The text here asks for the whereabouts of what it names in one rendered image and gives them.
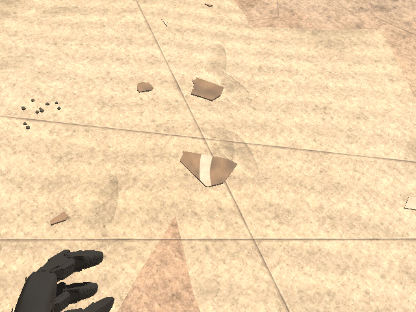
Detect left robot hand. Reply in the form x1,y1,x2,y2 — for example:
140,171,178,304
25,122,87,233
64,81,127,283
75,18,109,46
11,250,114,312

